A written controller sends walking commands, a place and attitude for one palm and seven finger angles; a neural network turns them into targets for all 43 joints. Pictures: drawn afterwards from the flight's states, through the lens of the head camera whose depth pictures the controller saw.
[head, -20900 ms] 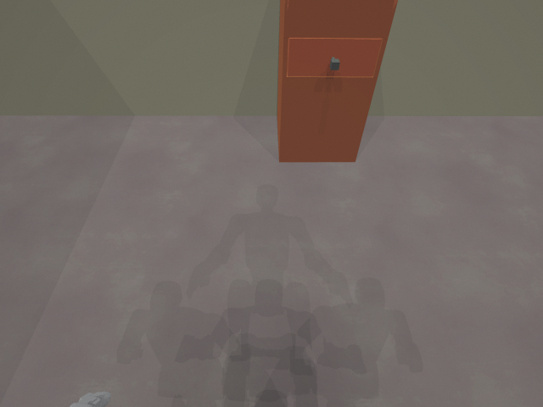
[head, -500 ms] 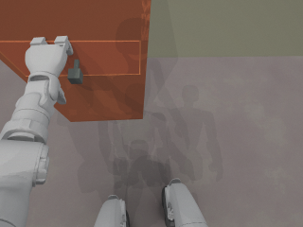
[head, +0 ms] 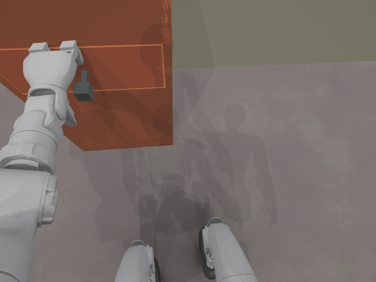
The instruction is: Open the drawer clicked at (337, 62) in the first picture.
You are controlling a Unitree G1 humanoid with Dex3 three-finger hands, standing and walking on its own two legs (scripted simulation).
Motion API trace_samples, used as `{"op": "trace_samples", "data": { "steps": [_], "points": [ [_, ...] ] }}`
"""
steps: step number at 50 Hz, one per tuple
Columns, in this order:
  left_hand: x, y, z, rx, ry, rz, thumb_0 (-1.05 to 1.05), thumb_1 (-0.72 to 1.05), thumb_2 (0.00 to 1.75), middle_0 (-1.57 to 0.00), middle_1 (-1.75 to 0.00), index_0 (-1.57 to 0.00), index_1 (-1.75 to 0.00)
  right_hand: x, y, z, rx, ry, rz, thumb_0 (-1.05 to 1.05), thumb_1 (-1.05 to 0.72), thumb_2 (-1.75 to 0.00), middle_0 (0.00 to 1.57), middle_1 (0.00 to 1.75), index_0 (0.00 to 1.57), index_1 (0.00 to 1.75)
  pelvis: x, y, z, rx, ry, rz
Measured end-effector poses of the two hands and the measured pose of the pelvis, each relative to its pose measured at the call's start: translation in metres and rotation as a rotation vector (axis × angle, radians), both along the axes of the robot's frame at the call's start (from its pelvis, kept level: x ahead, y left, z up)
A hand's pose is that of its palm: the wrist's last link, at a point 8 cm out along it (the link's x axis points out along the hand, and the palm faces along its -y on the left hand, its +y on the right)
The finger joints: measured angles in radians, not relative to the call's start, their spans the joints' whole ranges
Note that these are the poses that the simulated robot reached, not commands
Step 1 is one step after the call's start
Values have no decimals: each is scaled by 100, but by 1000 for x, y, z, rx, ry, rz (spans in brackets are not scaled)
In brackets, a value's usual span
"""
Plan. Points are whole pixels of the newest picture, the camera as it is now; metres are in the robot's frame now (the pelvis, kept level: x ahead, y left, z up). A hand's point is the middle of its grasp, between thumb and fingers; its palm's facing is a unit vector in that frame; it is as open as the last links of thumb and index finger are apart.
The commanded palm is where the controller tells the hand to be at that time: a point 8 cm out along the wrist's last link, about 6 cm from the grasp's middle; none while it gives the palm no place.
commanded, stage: re-aim the fingers above the handle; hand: left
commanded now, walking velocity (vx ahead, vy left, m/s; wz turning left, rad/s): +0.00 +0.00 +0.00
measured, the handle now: (84, 85) +0.59 +0.18 -0.07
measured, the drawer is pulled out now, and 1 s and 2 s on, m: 0.00 0.00 0.00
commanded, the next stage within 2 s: lower the fingers behind the handle in 1.24 s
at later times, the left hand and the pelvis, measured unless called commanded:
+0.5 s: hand (73, 84) +0.55 +0.18 -0.01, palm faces -0.06 -0.01 -1.00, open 13.7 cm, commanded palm +0.54 +0.19 +0.04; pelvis +0.00 +0.00 -0.01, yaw +0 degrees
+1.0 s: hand (72, 84) +0.55 +0.18 -0.01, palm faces -0.07 -0.02 -1.00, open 13.8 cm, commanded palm +0.53 +0.18 +0.04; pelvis +0.00 +0.00 +0.00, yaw +0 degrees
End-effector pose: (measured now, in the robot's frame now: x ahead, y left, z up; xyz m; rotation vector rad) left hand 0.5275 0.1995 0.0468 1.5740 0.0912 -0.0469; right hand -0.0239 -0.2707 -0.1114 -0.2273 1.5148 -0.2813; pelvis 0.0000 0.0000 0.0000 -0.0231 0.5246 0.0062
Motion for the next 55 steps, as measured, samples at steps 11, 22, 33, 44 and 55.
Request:
{"op": "trace_samples", "data": {
  "steps": [11, 22, 33, 44, 55],
  "points": [
    [1, -6, 3, -8, -12, -17, 0, -48, 30, -32, -120, -32, -120, 2, -8, -1, -15, -26, 14, 0, -91, -90, 20, 30, 20, 30, -4, -5, -3, 3, 6, 1],
    [4, -16, -6, -23, -26, -33, 0, -48, 30, -32, -120, -34, -121, 3, -7, -6, -14, -29, 17, 0, -91, -90, 20, 30, 20, 30, -4, -5, -8, 2, 20, 2],
    [4, -15, -2, -19, -9, -15, 0, -48, 30, -32, -120, -35, -120, 2, -1, -5, 3, -30, 5, 0, -91, -90, 20, 30, 20, 30, -5, -4, -4, 5, 10, -3],
    [1, -6, 0, -2, 5, -15, 0, -48, 30, -32, -120, -33, -120, 0, -2, -2, -6, -18, 11, 0, -91, -90, 20, 30, 20, 30, -3, -2, -3, 2, 8, 3],
    [3, -17, -1, -23, -40, -38, 0, -48, 30, -32, -120, -34, -121, 3, -2, -1, -8, -15, 10, 0, -91, -90, 20, 30, 20, 30, 1, -1, -3, -1, 12, 3]
  ]
}}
